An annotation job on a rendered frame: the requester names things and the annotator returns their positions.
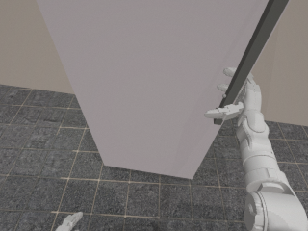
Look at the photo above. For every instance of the fridge door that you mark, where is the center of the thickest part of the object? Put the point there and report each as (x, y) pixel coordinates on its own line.
(145, 72)

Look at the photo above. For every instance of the robot right hand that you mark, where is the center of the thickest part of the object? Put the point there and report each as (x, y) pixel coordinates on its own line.
(250, 97)

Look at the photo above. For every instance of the robot right upper arm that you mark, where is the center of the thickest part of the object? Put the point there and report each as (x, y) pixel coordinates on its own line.
(272, 211)

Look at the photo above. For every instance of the robot left hand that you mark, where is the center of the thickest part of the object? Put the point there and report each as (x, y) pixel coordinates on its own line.
(70, 221)

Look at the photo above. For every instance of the robot right forearm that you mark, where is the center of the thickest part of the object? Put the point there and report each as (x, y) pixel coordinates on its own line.
(261, 169)

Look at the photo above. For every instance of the handle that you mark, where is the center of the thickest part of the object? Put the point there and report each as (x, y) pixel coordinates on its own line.
(268, 20)

